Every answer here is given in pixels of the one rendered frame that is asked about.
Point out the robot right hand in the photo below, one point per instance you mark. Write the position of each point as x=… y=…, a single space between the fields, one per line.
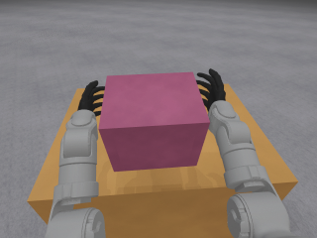
x=215 y=88

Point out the left robot upper arm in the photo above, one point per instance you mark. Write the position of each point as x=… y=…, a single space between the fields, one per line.
x=77 y=223

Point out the pedestal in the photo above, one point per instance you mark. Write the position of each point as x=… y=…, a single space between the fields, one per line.
x=181 y=202

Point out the right robot upper arm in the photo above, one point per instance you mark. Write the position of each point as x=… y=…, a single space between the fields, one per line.
x=257 y=215

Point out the carton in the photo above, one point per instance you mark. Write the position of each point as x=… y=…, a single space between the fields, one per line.
x=153 y=121

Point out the right robot forearm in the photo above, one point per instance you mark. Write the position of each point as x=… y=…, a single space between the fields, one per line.
x=243 y=170

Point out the left robot forearm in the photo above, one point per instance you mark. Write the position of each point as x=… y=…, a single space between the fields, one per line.
x=77 y=163

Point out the robot left hand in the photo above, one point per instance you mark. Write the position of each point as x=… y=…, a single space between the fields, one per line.
x=88 y=97

